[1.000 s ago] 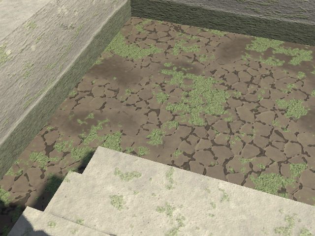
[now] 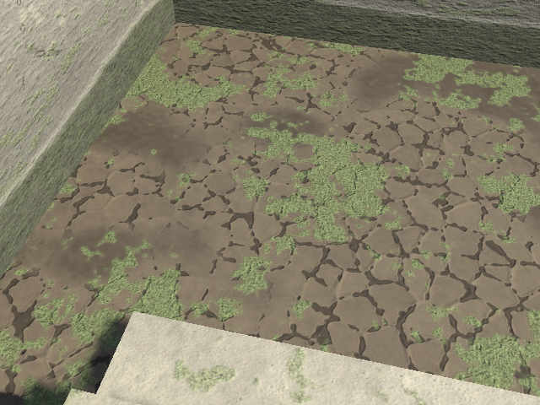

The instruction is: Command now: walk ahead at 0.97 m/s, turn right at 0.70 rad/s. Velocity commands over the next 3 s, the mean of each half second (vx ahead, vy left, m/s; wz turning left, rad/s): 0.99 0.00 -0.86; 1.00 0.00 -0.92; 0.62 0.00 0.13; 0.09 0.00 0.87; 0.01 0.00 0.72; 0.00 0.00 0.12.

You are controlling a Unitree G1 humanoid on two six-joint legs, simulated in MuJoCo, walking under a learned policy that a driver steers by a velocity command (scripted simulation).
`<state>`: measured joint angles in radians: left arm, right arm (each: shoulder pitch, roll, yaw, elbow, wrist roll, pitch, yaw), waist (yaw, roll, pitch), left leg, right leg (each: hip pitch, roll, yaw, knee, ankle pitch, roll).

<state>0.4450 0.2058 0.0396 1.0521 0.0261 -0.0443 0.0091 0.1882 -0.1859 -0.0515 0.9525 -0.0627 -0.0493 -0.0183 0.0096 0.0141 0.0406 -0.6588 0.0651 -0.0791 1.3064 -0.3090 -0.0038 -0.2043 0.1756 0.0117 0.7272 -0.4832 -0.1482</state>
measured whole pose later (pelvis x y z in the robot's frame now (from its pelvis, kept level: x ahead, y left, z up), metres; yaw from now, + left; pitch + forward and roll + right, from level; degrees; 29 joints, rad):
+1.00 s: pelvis +0.76 -0.10 -0.37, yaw -53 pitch -1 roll -2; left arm 0.37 0.24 0.05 1.02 0.01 -0.09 0.02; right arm 0.13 -0.22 -0.05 0.81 -0.05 -0.05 0.00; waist 0.02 0.00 0.07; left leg -0.62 0.14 -0.17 0.83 0.15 -0.07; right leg -0.20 0.24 0.03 0.75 -0.53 -0.18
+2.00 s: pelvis +1.21 -0.37 -0.52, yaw -15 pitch +3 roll -2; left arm 0.09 0.31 0.10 0.76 0.00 0.02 0.03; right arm 0.18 -0.32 -0.09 0.57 0.01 0.06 0.00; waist 0.00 0.00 0.04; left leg -0.40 0.03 0.00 0.65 -0.32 0.03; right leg -0.40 -0.13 -0.16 0.66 -0.33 0.05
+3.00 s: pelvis +1.25 -0.38 -0.50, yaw +6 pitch -1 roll +0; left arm 0.16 0.25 0.04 0.84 0.00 0.01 0.01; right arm 0.23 -0.22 -0.03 0.68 -0.02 0.00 -0.01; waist 0.02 0.00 0.03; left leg -0.18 -0.02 -0.06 0.54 -0.33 0.00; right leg -0.24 -0.01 0.04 0.53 -0.27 0.03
